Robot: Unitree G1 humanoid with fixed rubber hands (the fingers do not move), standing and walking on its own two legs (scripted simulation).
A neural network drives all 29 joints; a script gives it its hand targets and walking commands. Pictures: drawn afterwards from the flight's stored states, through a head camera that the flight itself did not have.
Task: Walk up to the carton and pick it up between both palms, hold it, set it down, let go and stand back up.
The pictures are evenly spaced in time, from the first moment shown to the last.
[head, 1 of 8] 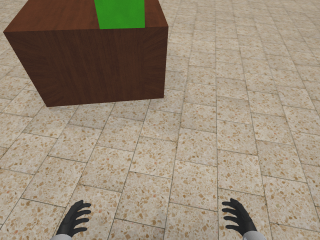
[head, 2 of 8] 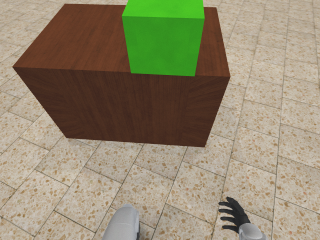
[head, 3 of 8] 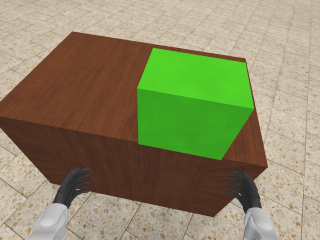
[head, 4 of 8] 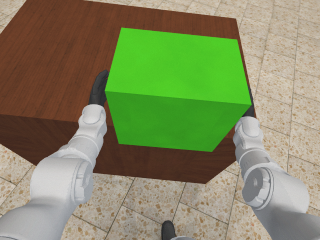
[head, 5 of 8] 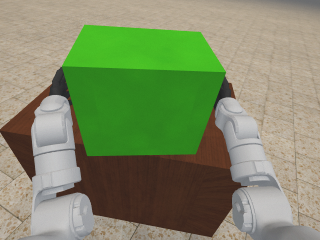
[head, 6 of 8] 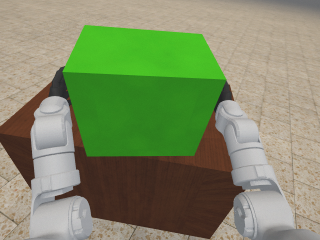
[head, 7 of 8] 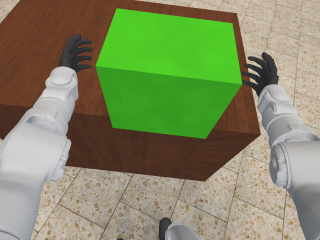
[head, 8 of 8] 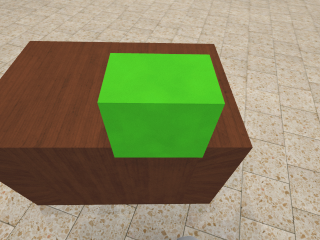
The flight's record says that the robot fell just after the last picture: no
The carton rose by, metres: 0.20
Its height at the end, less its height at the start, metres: +0.00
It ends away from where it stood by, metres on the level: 0.04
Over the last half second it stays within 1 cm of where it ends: yes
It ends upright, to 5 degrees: yes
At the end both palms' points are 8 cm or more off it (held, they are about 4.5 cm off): yes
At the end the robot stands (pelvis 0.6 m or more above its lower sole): yes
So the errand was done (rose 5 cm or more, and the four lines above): yes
